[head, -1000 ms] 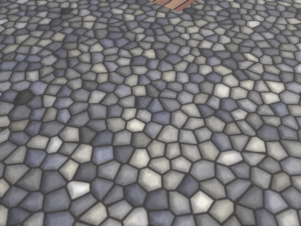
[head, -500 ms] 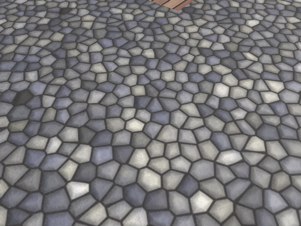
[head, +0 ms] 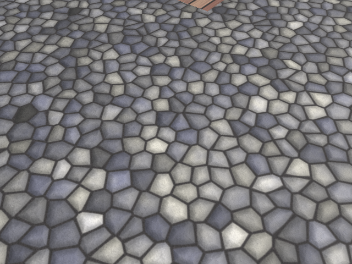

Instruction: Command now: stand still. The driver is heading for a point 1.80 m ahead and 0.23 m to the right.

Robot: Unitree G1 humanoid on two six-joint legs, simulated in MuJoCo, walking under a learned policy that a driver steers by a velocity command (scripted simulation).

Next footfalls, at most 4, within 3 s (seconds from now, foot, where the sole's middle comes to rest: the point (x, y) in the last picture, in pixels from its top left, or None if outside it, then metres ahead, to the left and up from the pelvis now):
0.68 left None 0.11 0.12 -0.78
1.14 right None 0.46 -0.03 -0.78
1.64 left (154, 221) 0.70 0.12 -0.78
2.12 right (200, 255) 0.56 -0.06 -0.78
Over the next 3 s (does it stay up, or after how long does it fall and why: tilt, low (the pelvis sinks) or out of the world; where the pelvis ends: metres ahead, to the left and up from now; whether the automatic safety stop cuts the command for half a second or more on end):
stays up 0.73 -0.01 0.00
